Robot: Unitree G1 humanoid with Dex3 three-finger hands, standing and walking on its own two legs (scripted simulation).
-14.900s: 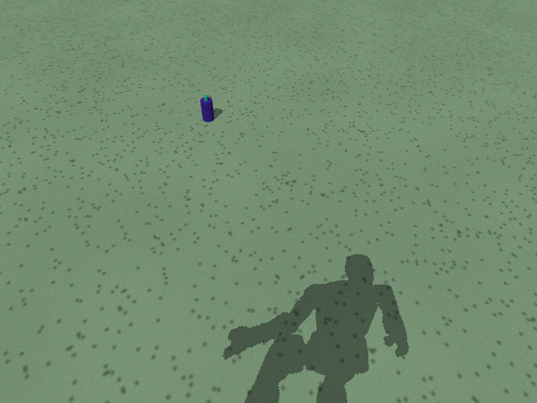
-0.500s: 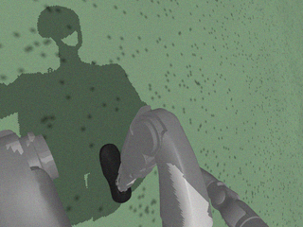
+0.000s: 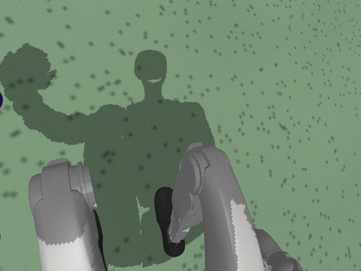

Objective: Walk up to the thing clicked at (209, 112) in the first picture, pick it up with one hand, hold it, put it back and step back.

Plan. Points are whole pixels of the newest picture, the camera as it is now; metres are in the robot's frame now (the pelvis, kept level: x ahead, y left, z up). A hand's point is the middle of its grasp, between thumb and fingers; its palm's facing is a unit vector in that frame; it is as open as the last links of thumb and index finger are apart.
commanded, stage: settle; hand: left
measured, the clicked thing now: out of the picture +0.46 +0.36 -0.12
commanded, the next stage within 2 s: lift in 1.18 s
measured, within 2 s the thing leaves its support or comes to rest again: neither
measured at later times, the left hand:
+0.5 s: hand out of the picture +0.47 +0.35 -0.01, palm faces +0.38 -0.92 -0.05, open 8.0 cm
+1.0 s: hand out of the picture +0.46 +0.34 +0.02, palm faces +0.39 -0.92 -0.07, open 8.0 cm
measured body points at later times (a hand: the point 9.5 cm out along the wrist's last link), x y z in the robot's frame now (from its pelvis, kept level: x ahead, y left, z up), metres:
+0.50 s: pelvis +0.02 -0.01 +0.03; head +0.25 +0.09 +0.41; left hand +0.45 +0.40 +0.00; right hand +0.14 -0.27 -0.07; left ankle +0.08 +0.12 -0.29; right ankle +0.12 -0.11 -0.29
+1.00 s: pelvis +0.01 -0.01 +0.05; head +0.22 +0.08 +0.44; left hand +0.43 +0.39 +0.03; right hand +0.12 -0.27 -0.06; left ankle +0.08 +0.12 -0.29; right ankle +0.12 -0.11 -0.29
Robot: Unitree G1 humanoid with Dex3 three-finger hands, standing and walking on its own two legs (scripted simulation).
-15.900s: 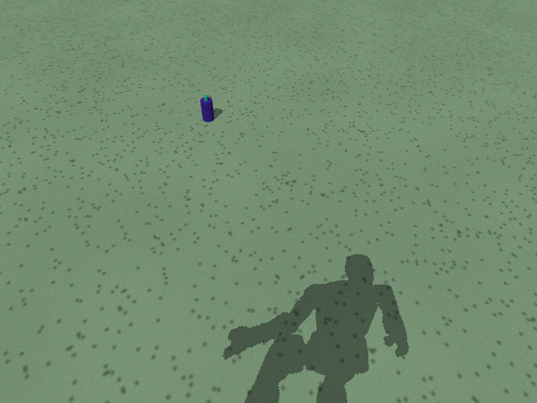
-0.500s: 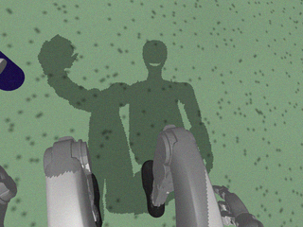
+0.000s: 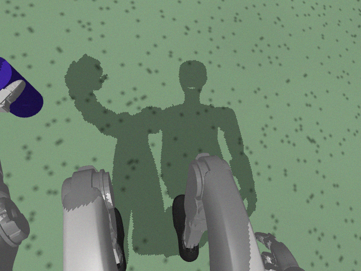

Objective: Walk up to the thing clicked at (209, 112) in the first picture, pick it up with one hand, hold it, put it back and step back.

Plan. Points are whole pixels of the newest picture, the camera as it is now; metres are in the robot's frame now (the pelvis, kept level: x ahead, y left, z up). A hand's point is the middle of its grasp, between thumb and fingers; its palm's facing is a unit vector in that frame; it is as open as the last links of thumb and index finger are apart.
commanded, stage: settle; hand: left
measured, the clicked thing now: (4, 86) +0.48 +0.31 -0.07
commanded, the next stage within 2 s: lift in 0.18 s
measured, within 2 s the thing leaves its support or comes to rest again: neither
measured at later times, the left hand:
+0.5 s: hand out of the picture +0.48 +0.29 -0.01, palm faces +0.27 -0.96 -0.07, open 8.0 cm
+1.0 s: hand out of the picture +0.44 +0.28 +0.10, palm faces +0.27 -0.96 -0.06, open 8.0 cm
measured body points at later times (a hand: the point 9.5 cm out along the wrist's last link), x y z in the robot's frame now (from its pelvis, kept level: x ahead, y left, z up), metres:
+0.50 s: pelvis +0.00 +0.00 +0.01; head +0.22 +0.06 +0.40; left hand +0.46 +0.34 -0.01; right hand +0.09 -0.27 -0.10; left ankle +0.09 +0.12 -0.34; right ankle +0.10 -0.11 -0.34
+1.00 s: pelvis +0.02 +0.00 +0.11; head +0.21 +0.04 +0.52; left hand +0.42 +0.33 +0.11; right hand +0.16 -0.26 -0.02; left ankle +0.09 +0.12 -0.34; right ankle +0.10 -0.11 -0.34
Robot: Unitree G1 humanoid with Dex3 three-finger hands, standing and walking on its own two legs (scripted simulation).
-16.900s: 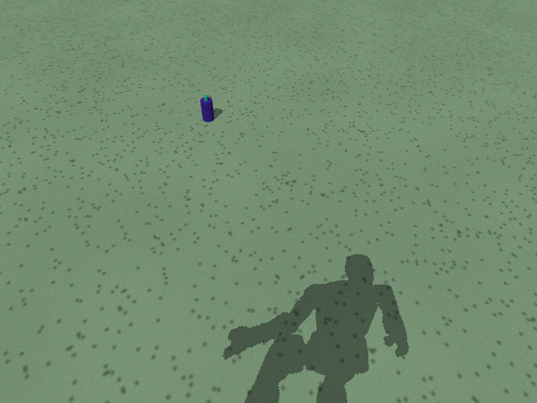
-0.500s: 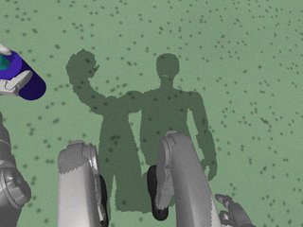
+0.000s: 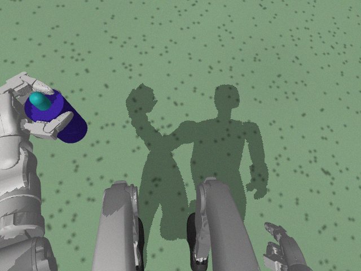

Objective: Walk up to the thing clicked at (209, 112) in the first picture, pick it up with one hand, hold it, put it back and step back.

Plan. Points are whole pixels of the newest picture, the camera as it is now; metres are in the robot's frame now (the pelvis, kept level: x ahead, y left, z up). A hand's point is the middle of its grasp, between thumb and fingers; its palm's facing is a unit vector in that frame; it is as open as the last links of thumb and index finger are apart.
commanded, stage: lift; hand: left
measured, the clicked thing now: (56, 115) +0.44 +0.26 -0.05
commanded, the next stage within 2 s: hold in 1.52 s
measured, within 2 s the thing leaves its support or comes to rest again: neither
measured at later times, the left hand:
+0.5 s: hand out of the picture +0.40 +0.24 +0.17, palm faces +0.24 -0.97 -0.04, open 8.0 cm
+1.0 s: hand out of the picture +0.40 +0.21 +0.24, palm faces +0.25 -0.97 -0.04, open 8.0 cm
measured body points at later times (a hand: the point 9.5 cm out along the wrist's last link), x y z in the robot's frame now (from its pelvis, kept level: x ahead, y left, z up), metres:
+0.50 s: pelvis +0.03 +0.01 +0.15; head +0.14 +0.04 +0.59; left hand +0.38 +0.29 +0.17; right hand +0.18 -0.24 +0.04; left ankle +0.07 +0.11 -0.45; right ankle +0.08 -0.11 -0.45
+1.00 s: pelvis +0.06 +0.00 +0.22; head +0.13 +0.02 +0.66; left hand +0.38 +0.26 +0.24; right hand +0.20 -0.23 +0.10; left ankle +0.07 +0.11 -0.45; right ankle +0.08 -0.11 -0.45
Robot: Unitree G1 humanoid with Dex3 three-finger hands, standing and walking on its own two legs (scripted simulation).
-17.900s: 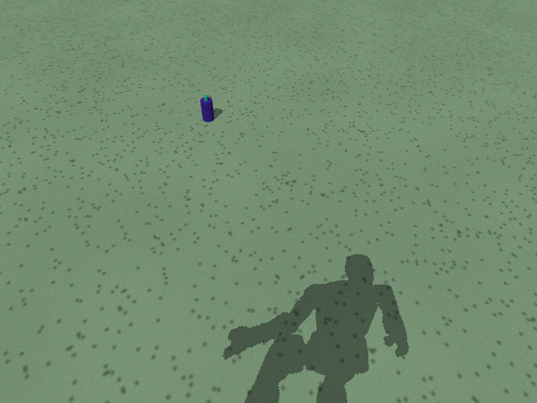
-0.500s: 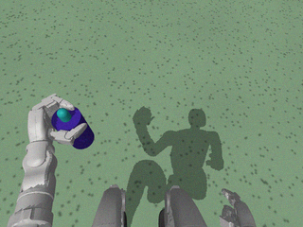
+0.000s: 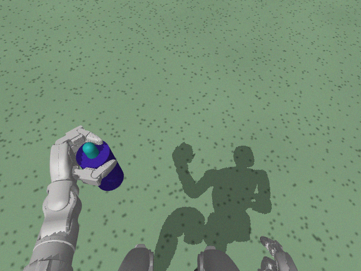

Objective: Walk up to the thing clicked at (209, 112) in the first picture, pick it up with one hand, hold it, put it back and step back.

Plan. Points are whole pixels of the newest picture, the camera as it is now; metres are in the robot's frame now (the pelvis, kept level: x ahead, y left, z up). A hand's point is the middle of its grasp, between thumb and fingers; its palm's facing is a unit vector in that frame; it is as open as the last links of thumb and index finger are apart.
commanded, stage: lift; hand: left
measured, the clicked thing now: (100, 163) +0.36 +0.19 -0.02
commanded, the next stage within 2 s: hold in 0.52 s
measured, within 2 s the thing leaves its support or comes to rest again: neither
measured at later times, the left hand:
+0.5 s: hand (97, 149) +0.36 +0.18 +0.05, palm faces +0.20 -0.98 -0.03, open 8.0 cm
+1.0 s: hand (95, 152) +0.34 +0.17 +0.06, palm faces +0.21 -0.98 -0.02, open 8.0 cm
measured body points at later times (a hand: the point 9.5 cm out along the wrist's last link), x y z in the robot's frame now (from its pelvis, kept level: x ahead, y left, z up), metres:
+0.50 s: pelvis +0.02 -0.01 +0.02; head +0.08 +0.01 +0.47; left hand +0.34 +0.23 +0.05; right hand +0.14 -0.25 -0.09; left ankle +0.02 +0.11 -0.67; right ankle +0.02 -0.12 -0.67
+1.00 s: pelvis +0.01 +0.00 +0.03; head +0.06 +0.01 +0.48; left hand +0.33 +0.23 +0.07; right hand +0.14 -0.25 -0.08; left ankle +0.02 +0.11 -0.67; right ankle +0.02 -0.12 -0.67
